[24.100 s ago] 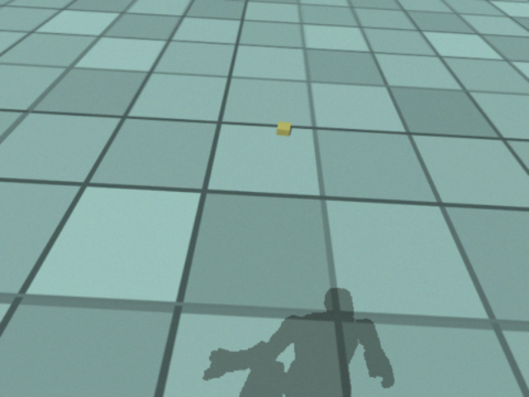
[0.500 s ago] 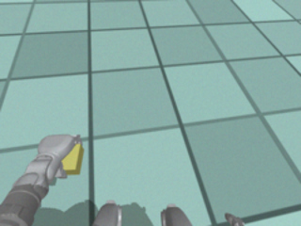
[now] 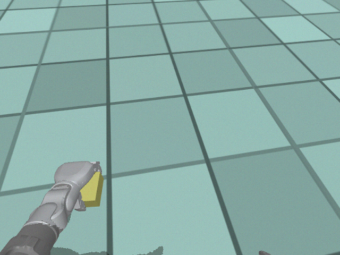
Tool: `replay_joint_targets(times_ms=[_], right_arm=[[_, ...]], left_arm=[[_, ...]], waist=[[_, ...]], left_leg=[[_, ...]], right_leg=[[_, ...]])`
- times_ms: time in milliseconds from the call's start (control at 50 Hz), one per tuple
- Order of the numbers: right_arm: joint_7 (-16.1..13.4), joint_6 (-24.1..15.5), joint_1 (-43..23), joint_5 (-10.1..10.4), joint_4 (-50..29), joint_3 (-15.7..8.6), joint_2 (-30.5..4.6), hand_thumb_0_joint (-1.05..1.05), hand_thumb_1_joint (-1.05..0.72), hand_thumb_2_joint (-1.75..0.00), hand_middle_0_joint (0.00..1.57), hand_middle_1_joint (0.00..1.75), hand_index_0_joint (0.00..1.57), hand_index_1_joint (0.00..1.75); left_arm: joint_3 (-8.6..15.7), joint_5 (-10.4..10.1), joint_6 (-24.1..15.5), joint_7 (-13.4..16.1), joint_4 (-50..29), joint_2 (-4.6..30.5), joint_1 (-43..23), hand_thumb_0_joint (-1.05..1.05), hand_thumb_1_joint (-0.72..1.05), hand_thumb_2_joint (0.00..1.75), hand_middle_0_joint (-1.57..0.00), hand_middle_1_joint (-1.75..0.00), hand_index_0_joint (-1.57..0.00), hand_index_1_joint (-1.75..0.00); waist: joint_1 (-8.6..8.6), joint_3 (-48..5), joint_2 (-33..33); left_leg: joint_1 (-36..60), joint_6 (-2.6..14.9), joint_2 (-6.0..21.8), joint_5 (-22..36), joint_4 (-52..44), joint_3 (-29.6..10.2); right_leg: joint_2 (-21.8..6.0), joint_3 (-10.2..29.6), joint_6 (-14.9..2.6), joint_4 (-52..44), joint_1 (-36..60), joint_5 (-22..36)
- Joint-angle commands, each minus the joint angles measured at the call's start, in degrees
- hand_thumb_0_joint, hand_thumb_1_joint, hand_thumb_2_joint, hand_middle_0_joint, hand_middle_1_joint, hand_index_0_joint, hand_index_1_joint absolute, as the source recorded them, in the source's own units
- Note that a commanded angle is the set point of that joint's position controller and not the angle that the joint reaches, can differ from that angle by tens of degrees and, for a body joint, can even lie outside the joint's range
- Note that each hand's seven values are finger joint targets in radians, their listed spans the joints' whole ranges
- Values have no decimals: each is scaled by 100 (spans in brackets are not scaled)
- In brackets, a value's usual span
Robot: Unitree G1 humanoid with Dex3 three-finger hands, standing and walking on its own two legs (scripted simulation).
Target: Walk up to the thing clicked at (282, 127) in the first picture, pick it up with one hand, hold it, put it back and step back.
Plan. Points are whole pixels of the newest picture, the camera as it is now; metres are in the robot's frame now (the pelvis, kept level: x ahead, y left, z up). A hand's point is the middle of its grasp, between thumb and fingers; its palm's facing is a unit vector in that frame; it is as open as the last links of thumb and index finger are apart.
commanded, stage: hold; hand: left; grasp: from above
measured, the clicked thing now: (83, 189) +0.32 +0.23 -0.10
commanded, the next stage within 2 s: crouch in 1.86 s
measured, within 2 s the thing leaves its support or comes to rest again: neither
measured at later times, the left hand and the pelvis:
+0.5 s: hand (76, 184) +0.31 +0.22 -0.03, palm faces -0.46 -0.04 -0.89, open 10.8 cm; pelvis +0.01 +0.00 +0.02, yaw +0 degrees
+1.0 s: hand (75, 187) +0.29 +0.21 -0.01, palm faces -0.45 -0.04 -0.89, open 10.8 cm; pelvis +0.00 +0.00 +0.03, yaw -1 degrees
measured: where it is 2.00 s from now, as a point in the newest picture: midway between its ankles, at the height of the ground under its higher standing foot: outside the picture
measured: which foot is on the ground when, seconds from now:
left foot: down 0.00-1.00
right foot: down 0.00-1.00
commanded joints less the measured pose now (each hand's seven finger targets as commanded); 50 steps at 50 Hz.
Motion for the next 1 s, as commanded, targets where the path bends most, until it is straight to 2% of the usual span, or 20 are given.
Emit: replay_joint_targets(times_ms=[0, 40, 80, 200, 260, 300, 320, 340, 360, 400, 460, 520, 560, 580, 620, 640, 660, 700, 820, 980], right_arm=[[-52, -140, -66, -4, -625, -292, -779, 0, -90, -90, 20, 30, 20, 30], [-54, -118, -102, 8, -640, -295, -796, 0, -90, -89, 20, 30, 20, 30], [-45, -110, -117, 6, -647, -309, -800, 0, -89, -89, 20, 30, 20, 30], [-35, -55, -202, 37, -712, -305, -789, 0, -89, -89, 20, 30, 20, 30], [-33, -26, -256, 44, -771, -311, -826, 0, -89, -89, 20, 30, 20, 30], [-29, -17, -303, 46, -810, -287, -804, 0, -89, -89, 20, 30, 20, 30], [-34, -5, -344, 55, -832, -297, -816, 0, -89, -89, 20, 30, 20, 30], [-40, 4, -351, 55, -832, -285, -818, 0, -89, -89, 20, 30, 20, 30], [-33, -3, -336, 54, -839, -272, -799, 0, -89, -89, 20, 30, 20, 30], [-38, 16, -429, 57, -882, -269, -792, 0, -89, -89, 20, 30, 20, 30], [-42, 32, -452, 57, -904, -248, -788, 0, -89, -89, 20, 30, 20, 30], [-50, 39, -537, 70, -949, -226, -781, 0, -89, -89, 20, 30, 20, 30], [-59, 38, -594, 84, -989, -198, -771, 0, -89, -89, 20, 30, 20, 30], [-68, 45, -646, 90, -999, -207, -774, 0, -89, -89, 20, 30, 20, 30], [-70, 41, -646, 77, -989, -198, -766, 0, -89, -89, 20, 30, 20, 30], [-74, 37, -701, 81, -1020, -188, -754, 0, -89, -89, 20, 30, 20, 30], [-74, 33, -703, 85, -1030, -188, -757, 0, -89, -89, 20, 30, 20, 30], [-81, 42, -702, 101, -1014, -196, -772, 0, -89, -89, 20, 30, 20, 30], [-100, 46, -771, 107, -1002, -176, -757, 0, -89, -90, 20, 30, 20, 30], [-118, 55, -877, 117, -1039, -156, -748, 0, -89, -90, 20, 30, 20, 30]], left_arm=[[479, 46, 15, 186, -1072, 1241, -1673, 0, 54, 68, -84, -77, -89, -72], [434, 93, 3, 125, -1072, 1238, -1687, 0, 57, 69, -86, -78, -92, -72], [478, 18, 1, 68, -1235, 1249, -1682, 0, 58, 72, -86, -79, -92, -73], [320, 40, 26, -157, -1220, 1090, -1444, 0, 55, 72, -85, -78, -90, -73], [434, 25, -10, -221, -1395, 1254, -1493, 0, 58, 71, -86, -78, -91, -73], [288, 36, 4, -272, -1388, 1090, -1495, 0, 59, 72, -87, -78, -92, -73], [384, 26, -6, -274, -1491, 1192, -1517, 0, 58, 72, -87, -78, -92, -73], [447, 8, -14, -269, -1525, 1260, -1529, 0, 59, 73, -87, -78, -92, -73], [353, 5, -21, -296, -1544, 1167, -1532, 0, 58, 72, -86, -77, -91, -72], [397, 40, -11, -339, -1557, 1234, -1482, 0, 59, 72, -87, -77, -93, -72], [351, 28, 6, -373, -1591, 1180, -1505, 0, 60, 71, -87, -78, -93, -73], [430, -36, -9, -426, -1728, 1275, -1484, 0, 62, 70, -87, -79, -93, -72], [318, -9, -30, -470, -1741, 1165, -1477, 0, 61, 70, -87, -79, -93, -72], [389, -42, -34, -472, -1785, 1224, -1432, 0, 61, 70, -88, -78, -93, -72], [384, -44, -30, -455, -1771, 1184, -1418, 0, 60, 70, -87, -78, -93, -72], [404, -67, -37, -454, -1878, 1212, -1415, 0, 62, 70, -88, -79, -94, -73], [335, -50, -35, -467, -1847, 1162, -1442, 0, 62, 71, -88, -79, -94, -73], [444, -33, -25, -455, -1839, 1260, -1372, 0, 60, 72, -88, -78, -93, -73], [415, -45, -36, -478, -1914, 1276, -1481, 0, 61, 76, -90, -79, -94, -75], [370, -84, -48, -564, -2104, 1227, -1472, 0, 61, 71, -88, -78, -94, -72]], waist=[[63, -1620, -53], [29, -1552, -107], [91, -1642, -36], [78, -1528, -138], [148, -1504, -88], [92, -1414, -87], [187, -1428, -123], [150, -1413, -121], [97, -1410, -119], [196, -1383, -66], [151, -1313, -167], [222, -1286, -115], [181, -1167, -138], [252, -1132, -108], [194, -1112, -223], [250, -1101, -184], [206, -1108, -162], [258, -1157, -174], [264, -1131, -151], [286, -1067, -123]], left_leg=[[1567, 79, -268, 1323, -739, 25], [1611, 89, -266, 1313, -813, 30], [1762, 73, -267, 1421, -893, 36], [2001, 102, -258, 1974, -994, 64], [2093, 88, -257, 1933, -1125, 75], [2154, 88, -247, 1938, -1178, 61], [2176, 92, -253, 1960, -1218, 73], [2191, 105, -267, 1906, -1226, 89], [2200, 99, -259, 1911, -1252, 71], [2275, 104, -263, 1959, -1305, 100], [2289, 125, -273, 1885, -1366, 108], [2307, 120, -282, 1701, -1475, 126], [2355, 120, -274, 1555, -1572, 116], [2361, 105, -274, 1519, -1606, 118], [2377, 123, -269, 1395, -1647, 100], [2380, 119, -279, 1378, -1666, 109], [2396, 127, -291, 1377, -1678, 132], [2498, 125, -282, 1477, -1723, 140], [2599, 131, -280, 1538, -1811, 153], [2710, 117, -265, 1512, -1947, 163]], right_leg=[[198, -121, -151, -931, 711, 1409], [207, -108, -145, -1022, 728, 1405], [205, -130, -157, -1054, 916, 1456], [219, -147, -140, -1122, 1073, 1964], [220, -170, -167, -1206, 1195, 1860], [227, -159, -167, -1246, 1169, 1861], [222, -180, -155, -1295, 1266, 1886], [206, -153, -145, -1345, 1274, 1871], [215, -153, -155, -1323, 1282, 1871], [201, -164, -154, -1383, 1327, 1907], [189, -139, -136, -1479, 1356, 1893], [179, -133, -147, -1576, 1424, 1671], [185, -128, -166, -1625, 1363, 1506], [192, -140, -169, -1678, 1391, 1430], [194, -132, -162, -1728, 1413, 1322], [183, -127, -160, -1757, 1443, 1309], [172, -109, -159, -1771, 1425, 1330], [170, -119, -160, -1780, 1517, 1397], [165, -131, -152, -1872, 1581, 1473], [177, -137, -169, -1973, 1647, 1393]])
